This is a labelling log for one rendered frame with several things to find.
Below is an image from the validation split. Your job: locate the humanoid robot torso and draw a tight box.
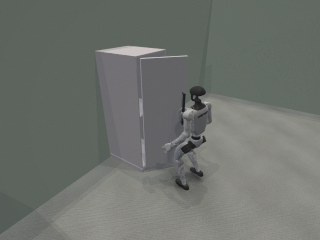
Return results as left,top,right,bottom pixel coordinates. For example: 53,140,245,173
188,101,208,149

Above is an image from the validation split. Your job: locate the robot head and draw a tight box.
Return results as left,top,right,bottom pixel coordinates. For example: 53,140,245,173
189,86,206,111

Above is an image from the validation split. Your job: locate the handle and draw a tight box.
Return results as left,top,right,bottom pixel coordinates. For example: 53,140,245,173
180,92,186,125

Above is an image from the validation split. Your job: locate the fridge door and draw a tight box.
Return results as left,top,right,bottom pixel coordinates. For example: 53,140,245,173
140,55,189,168

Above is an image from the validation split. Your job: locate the robot left forearm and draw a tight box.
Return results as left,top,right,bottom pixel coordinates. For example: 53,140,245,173
170,132,187,148

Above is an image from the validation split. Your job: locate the robot right upper arm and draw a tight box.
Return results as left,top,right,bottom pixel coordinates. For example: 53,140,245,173
202,101,212,125

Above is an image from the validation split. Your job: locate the robot left upper arm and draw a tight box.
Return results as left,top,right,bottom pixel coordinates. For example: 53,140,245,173
182,109,193,139

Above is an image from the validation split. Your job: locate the left robot hand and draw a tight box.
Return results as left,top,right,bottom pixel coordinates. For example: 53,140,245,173
161,143,173,154

